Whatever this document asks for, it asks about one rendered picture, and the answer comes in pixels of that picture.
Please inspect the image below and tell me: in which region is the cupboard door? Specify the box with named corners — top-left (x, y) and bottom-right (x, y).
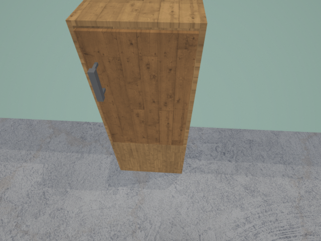
top-left (73, 28), bottom-right (199, 146)

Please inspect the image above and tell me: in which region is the handle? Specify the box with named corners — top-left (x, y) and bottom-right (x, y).
top-left (87, 62), bottom-right (106, 102)

